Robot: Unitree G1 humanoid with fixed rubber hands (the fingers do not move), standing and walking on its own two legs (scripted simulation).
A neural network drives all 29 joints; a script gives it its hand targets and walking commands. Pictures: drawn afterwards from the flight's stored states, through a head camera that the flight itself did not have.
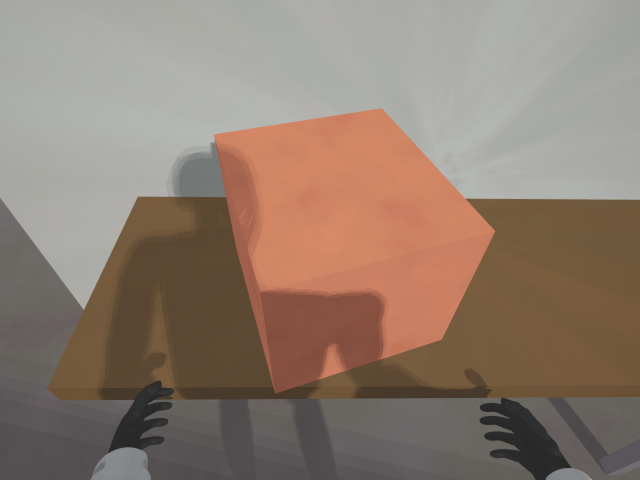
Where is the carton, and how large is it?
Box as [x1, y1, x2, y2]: [214, 108, 494, 393]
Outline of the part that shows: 381,108 214,134 236,248 275,393 441,339 494,232 494,230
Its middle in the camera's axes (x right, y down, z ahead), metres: +0.02 +0.00 +0.60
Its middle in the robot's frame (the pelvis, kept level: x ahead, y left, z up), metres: +0.44 -0.01 +0.04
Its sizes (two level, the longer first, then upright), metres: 0.302 0.275 0.246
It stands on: a table, 0.68 m high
